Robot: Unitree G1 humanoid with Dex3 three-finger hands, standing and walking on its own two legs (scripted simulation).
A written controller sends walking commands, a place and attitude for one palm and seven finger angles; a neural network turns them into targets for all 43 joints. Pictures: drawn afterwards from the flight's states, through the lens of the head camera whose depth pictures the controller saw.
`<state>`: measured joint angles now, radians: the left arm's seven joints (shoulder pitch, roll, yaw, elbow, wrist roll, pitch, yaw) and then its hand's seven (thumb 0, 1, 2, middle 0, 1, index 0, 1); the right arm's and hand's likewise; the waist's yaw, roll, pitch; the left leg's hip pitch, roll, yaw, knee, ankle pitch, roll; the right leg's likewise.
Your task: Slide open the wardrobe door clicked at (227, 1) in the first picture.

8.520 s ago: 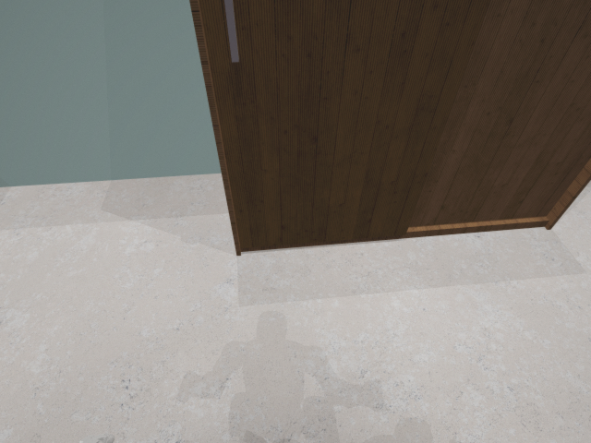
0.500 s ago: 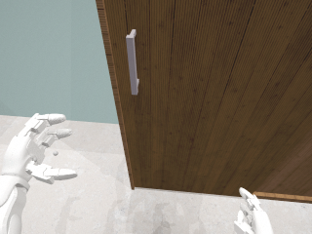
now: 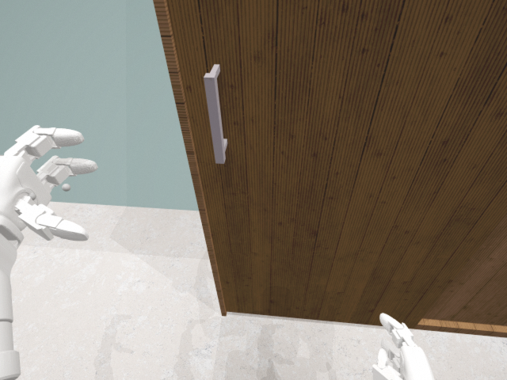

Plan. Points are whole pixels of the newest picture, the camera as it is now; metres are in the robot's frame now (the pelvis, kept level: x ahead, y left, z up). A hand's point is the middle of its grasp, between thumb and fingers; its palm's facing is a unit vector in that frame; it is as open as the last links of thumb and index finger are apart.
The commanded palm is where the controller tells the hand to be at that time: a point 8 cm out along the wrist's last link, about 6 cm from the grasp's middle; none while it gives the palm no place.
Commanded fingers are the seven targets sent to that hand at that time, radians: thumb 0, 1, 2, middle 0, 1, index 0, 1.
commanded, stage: raise the hand with hooked fingers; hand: left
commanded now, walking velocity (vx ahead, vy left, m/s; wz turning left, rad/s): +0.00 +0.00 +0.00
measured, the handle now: (218, 116) +0.52 +0.13 +0.18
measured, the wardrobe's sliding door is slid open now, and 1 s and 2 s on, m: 0.00 0.00 0.00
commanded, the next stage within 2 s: move the hooked fingers beside the handle in 0.44 s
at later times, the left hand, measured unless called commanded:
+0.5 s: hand (76, 192) +0.28 +0.28 +0.20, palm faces +0.10 -0.99 -0.05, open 14.0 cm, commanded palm +0.25 +0.31 +0.21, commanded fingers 0.00 -0.50 0.30 -0.30 -1.20 -0.30 -1.20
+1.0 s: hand (116, 169) +0.33 +0.25 +0.20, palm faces +0.05 -1.00 -0.02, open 14.0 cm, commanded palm +0.30 +0.29 +0.20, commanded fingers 0.00 -0.50 0.30 -0.30 -1.20 -0.30 -1.20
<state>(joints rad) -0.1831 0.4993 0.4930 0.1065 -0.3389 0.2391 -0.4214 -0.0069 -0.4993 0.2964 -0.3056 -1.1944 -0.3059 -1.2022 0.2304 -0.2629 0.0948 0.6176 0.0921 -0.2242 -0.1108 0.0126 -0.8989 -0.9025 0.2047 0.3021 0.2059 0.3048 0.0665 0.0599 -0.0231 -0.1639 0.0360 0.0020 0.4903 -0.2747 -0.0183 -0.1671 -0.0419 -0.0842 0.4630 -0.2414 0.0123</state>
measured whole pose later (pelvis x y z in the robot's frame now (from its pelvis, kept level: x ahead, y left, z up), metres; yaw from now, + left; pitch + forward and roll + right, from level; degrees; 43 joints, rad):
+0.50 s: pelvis +0.00 +0.00 +0.00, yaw -1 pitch -3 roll +0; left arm -0.16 0.48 0.49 0.10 -0.34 0.26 -0.42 -0.01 -0.50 0.30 -0.31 -1.20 -0.31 -1.20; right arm 0.22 -0.26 0.08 0.60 0.09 -0.21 -0.11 0.01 -0.90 -0.90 0.20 0.30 0.20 0.30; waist 0.07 0.06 -0.03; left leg -0.15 0.04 0.01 0.48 -0.27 -0.02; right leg -0.16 -0.03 -0.08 0.46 -0.24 0.01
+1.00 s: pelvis +0.00 +0.00 +0.00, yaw -1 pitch -2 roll +0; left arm -0.34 0.43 0.40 0.24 -0.29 0.25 -0.33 -0.01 -0.50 0.30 -0.31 -1.20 -0.31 -1.20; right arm 0.23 -0.26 0.08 0.61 0.09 -0.18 -0.11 0.01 -0.90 -0.90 0.20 0.30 0.20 0.30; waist 0.04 0.05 -0.03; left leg -0.17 0.04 0.02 0.47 -0.26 -0.02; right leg -0.19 -0.04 -0.06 0.46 -0.23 0.01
